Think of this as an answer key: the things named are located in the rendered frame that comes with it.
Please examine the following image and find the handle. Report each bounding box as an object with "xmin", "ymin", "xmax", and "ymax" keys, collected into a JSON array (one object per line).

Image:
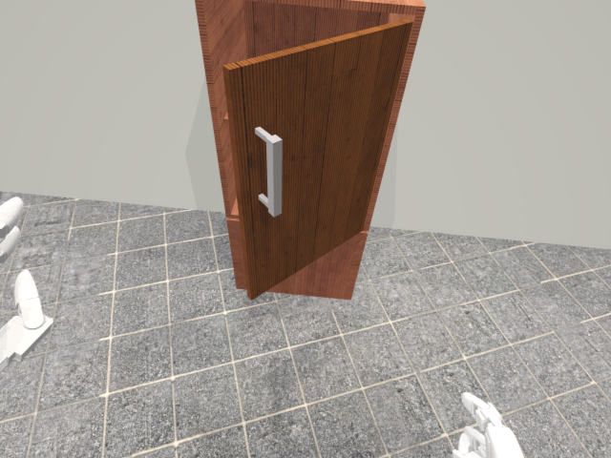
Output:
[{"xmin": 255, "ymin": 127, "xmax": 283, "ymax": 218}]

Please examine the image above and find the right robot hand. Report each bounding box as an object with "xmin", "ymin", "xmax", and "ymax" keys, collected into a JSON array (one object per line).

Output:
[{"xmin": 453, "ymin": 392, "xmax": 524, "ymax": 458}]

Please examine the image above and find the cupboard door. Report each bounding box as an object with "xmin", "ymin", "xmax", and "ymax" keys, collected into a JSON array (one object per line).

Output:
[{"xmin": 222, "ymin": 19, "xmax": 413, "ymax": 301}]

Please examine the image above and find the left robot hand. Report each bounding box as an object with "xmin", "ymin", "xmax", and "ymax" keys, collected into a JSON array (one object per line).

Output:
[{"xmin": 0, "ymin": 197, "xmax": 53, "ymax": 373}]

